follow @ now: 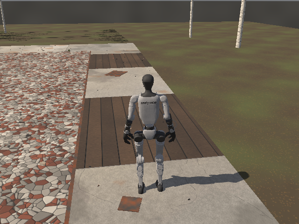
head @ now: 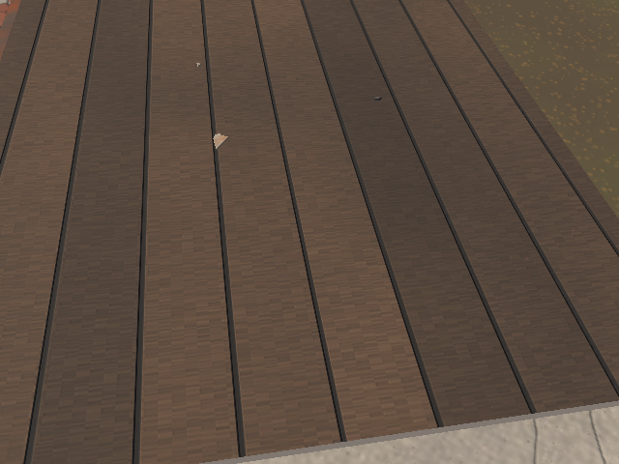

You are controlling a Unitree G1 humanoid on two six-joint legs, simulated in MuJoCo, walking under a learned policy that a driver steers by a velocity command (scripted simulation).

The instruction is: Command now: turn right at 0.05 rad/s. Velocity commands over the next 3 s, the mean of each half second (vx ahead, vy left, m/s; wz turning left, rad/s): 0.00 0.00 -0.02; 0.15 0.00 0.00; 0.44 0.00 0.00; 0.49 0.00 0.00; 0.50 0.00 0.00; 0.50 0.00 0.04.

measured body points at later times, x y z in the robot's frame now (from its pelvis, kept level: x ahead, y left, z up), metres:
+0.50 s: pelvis +0.00 +0.00 +0.00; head +0.01 +0.01 +0.45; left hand +0.01 +0.24 -0.16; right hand +0.02 -0.24 -0.15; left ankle -0.02 +0.10 -0.74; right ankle +0.02 -0.12 -0.74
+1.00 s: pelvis +0.07 -0.03 -0.01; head +0.07 -0.05 +0.44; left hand +0.11 +0.22 -0.15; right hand -0.01 -0.27 -0.17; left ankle -0.02 +0.10 -0.74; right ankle +0.08 -0.12 -0.75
